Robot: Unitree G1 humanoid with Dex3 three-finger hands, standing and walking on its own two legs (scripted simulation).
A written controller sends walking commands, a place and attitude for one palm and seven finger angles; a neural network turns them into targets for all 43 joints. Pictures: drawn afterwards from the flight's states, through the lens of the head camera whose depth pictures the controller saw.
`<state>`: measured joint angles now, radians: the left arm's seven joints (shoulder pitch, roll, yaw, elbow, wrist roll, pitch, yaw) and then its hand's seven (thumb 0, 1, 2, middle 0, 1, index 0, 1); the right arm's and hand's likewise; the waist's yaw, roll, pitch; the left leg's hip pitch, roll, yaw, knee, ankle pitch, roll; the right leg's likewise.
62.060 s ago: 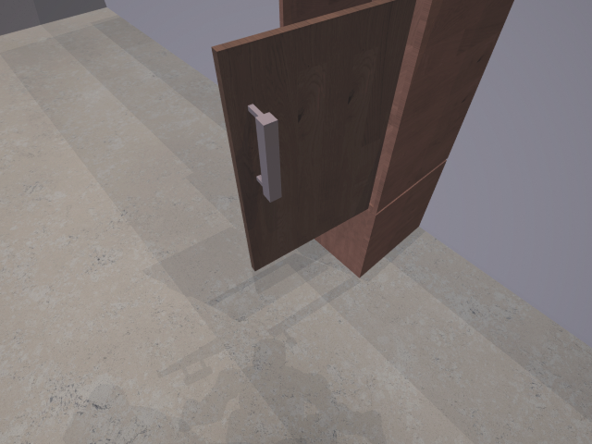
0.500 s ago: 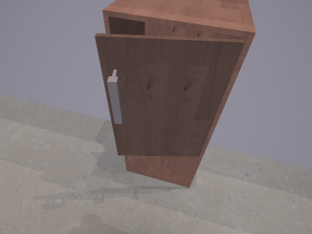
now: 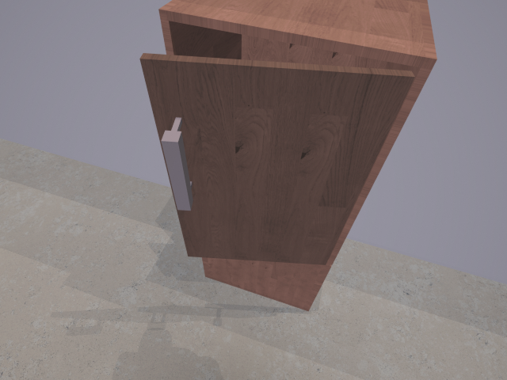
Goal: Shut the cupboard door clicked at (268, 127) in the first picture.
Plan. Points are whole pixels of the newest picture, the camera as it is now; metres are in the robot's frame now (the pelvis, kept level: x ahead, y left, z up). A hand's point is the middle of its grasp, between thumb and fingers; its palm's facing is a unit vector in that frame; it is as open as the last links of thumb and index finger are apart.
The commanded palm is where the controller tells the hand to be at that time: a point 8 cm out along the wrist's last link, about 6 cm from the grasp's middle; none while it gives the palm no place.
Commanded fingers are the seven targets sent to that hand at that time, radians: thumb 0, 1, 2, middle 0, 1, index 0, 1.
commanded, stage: come to a stop and stand still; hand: left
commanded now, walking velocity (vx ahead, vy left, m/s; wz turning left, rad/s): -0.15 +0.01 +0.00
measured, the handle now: (181, 166) +0.46 +0.17 +0.07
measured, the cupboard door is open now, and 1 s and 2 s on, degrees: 15 15 15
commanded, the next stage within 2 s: look again from close up in 1.08 s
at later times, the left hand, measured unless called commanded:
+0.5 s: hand out of the picture +0.00 +0.19 -0.17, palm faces +0.01 -0.97 -0.22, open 7.3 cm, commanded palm none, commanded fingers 0.00 0.90 0.90 -0.20 -0.30 -0.20 -0.30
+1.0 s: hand out of the picture -0.11 +0.21 -0.17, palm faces +0.05 -0.99 -0.16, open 7.3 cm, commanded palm none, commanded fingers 0.00 0.90 0.90 -0.20 -0.30 -0.20 -0.30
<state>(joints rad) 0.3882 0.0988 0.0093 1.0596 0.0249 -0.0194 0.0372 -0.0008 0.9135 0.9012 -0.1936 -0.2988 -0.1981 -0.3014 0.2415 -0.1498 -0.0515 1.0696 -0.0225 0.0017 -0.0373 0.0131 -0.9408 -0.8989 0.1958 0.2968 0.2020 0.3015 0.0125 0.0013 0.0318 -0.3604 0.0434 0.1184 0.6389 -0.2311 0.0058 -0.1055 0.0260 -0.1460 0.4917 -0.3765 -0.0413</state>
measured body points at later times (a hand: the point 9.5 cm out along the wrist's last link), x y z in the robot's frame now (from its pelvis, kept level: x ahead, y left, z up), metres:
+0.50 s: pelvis -0.03 +0.01 +0.00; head -0.03 +0.02 +0.45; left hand +0.00 +0.25 -0.16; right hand +0.02 -0.22 -0.15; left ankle +0.04 +0.08 -0.73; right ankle -0.07 -0.09 -0.73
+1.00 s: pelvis -0.05 +0.05 +0.01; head -0.05 +0.06 +0.46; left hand -0.11 +0.26 -0.16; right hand -0.03 -0.19 -0.14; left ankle +0.04 +0.08 -0.73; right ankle -0.07 -0.08 -0.73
